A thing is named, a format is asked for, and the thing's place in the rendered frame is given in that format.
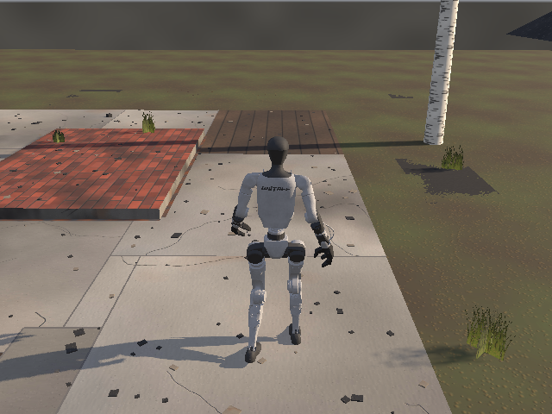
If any robot left forearm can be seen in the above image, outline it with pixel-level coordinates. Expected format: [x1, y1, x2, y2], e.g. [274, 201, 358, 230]
[231, 206, 244, 229]

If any right robot hand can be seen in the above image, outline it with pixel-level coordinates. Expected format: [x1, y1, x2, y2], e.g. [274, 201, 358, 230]
[314, 243, 334, 267]

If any right robot thigh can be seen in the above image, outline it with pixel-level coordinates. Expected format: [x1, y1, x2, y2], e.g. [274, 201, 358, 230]
[287, 240, 305, 295]

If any robot right forearm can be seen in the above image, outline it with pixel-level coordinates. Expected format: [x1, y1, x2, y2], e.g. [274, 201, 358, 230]
[310, 210, 330, 248]

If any left robot hand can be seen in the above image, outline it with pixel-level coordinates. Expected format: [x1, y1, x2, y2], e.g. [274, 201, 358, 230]
[231, 222, 251, 236]

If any humanoid robot torso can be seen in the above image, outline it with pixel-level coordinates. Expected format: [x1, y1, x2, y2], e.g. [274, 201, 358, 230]
[257, 169, 297, 259]

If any robot left upper arm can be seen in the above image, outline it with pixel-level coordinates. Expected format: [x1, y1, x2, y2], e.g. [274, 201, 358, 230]
[235, 172, 260, 218]

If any robot right upper arm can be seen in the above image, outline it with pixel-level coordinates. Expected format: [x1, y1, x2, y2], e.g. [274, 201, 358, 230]
[295, 174, 319, 223]

